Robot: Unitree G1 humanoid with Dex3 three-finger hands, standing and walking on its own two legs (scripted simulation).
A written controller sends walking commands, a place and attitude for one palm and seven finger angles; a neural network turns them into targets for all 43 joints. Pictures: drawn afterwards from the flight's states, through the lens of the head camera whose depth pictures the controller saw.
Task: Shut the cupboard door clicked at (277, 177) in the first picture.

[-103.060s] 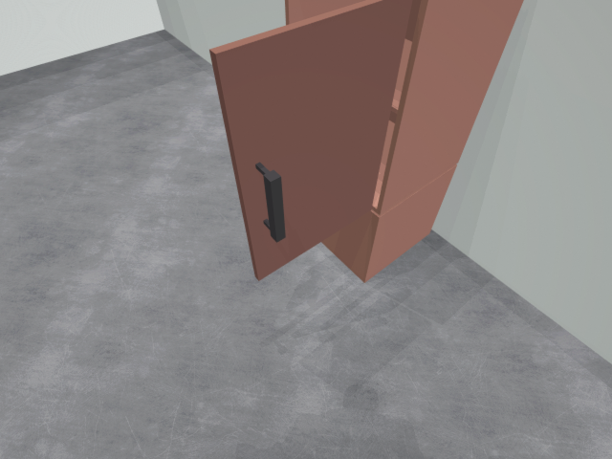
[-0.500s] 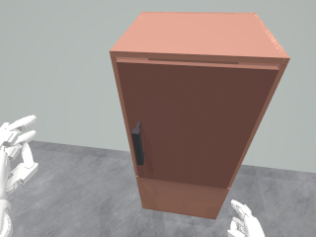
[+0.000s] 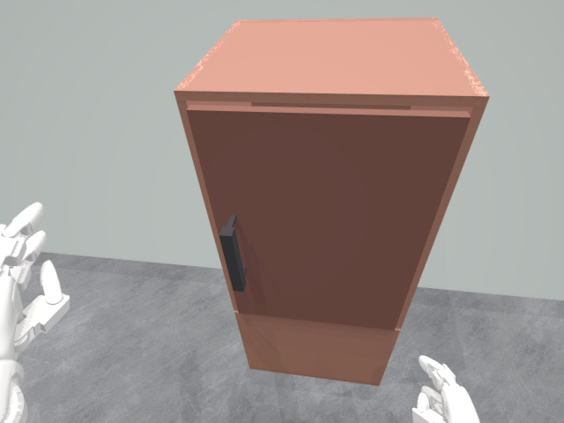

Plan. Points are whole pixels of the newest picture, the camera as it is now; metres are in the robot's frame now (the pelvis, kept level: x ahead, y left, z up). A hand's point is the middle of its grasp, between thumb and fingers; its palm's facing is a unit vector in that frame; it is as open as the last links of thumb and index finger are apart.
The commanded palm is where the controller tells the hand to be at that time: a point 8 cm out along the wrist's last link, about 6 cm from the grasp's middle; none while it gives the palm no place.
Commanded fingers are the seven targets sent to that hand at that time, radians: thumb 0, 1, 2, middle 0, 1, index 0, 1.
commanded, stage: step back with the hand held close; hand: left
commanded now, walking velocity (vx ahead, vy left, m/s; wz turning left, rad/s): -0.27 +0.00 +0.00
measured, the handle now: (236, 253) +0.45 +0.16 -0.06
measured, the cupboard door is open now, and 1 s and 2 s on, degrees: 0 0 0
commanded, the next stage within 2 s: stop stepping back and stand still in 1.38 s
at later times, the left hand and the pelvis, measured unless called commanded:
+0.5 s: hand (38, 327) +0.16 +0.28 +0.16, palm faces +0.40 -0.79 -0.47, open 7.4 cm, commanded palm +0.10 +0.31 +0.18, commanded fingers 0.00 0.90 0.90 -0.20 -0.30 -0.20 -0.30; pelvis -0.04 +0.02 -0.01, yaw +0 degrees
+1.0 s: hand out of the picture +0.10 +0.28 +0.16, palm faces +0.47 -0.78 -0.41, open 7.5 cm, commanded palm +0.03 +0.33 +0.18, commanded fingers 0.00 0.90 0.90 -0.20 -0.30 -0.20 -0.30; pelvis -0.09 +0.02 -0.02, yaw +3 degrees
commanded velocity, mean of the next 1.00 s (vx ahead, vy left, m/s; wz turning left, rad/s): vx -0.31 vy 0.00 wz -0.02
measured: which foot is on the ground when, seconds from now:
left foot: down 0.00-1.00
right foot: down 0.00-1.00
